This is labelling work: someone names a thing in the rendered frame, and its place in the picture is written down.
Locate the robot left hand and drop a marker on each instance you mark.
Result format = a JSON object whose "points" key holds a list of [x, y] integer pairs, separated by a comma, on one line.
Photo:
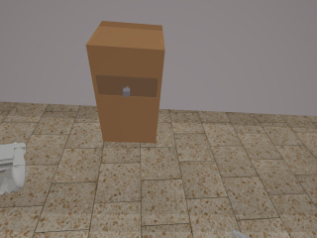
{"points": [[13, 167]]}

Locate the drawer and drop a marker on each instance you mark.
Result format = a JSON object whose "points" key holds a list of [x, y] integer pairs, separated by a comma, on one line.
{"points": [[139, 86]]}

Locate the cabinet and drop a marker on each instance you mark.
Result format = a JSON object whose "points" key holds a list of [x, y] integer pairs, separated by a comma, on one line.
{"points": [[127, 49]]}

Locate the handle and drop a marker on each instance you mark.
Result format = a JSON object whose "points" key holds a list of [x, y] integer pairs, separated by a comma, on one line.
{"points": [[126, 91]]}

